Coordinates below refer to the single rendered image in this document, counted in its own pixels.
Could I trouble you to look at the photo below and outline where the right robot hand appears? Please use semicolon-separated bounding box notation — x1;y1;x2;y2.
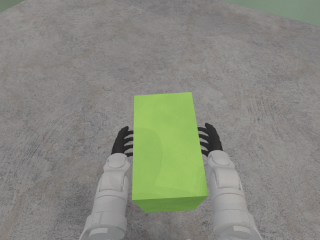
197;123;223;157

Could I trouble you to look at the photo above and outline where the carton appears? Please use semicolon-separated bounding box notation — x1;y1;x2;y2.
132;92;209;213

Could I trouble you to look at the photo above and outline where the right robot forearm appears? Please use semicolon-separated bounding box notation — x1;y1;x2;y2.
205;150;263;240

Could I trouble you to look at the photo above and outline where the left robot hand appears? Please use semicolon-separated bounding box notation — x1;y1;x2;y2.
111;126;134;157

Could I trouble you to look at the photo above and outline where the left robot forearm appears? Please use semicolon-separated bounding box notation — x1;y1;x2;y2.
79;153;131;240

